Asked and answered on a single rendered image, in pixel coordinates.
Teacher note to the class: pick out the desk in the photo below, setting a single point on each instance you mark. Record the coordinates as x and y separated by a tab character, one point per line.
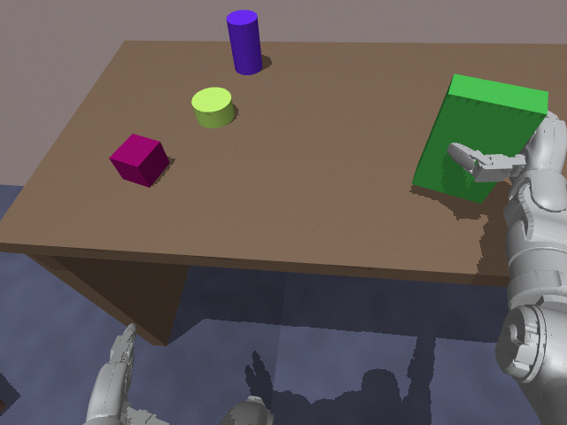
313	175

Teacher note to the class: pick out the left robot hand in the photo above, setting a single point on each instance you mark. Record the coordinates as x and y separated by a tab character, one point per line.
110	393

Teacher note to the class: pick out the right robot arm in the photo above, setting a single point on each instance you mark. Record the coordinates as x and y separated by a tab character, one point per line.
532	346

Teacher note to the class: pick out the right robot hand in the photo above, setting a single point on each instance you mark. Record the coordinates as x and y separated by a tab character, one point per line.
546	149

